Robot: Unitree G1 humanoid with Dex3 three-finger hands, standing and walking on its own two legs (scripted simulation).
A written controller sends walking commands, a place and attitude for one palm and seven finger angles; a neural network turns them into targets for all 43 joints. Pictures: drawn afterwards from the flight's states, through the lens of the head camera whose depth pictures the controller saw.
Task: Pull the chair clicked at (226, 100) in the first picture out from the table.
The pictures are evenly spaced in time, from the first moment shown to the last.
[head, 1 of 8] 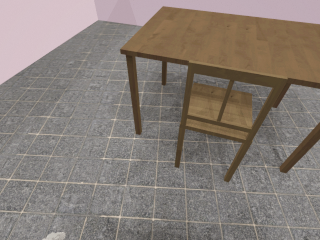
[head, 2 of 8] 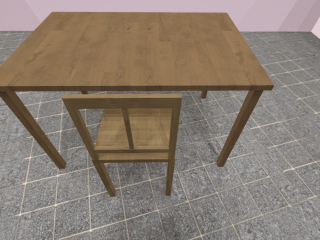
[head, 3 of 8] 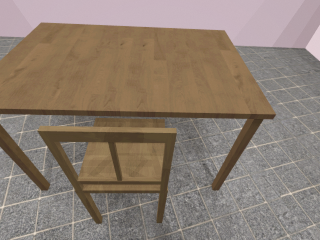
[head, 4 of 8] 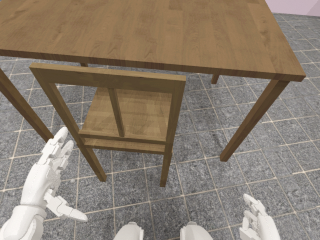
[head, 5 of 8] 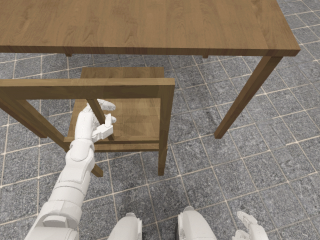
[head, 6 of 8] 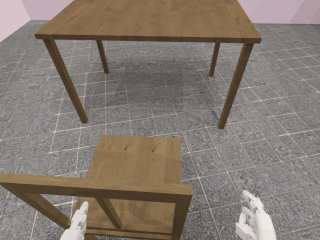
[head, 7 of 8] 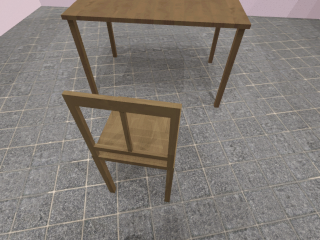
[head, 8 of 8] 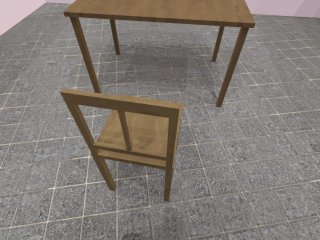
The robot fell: no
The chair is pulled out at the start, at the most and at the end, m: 0.00 0.68 0.66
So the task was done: yes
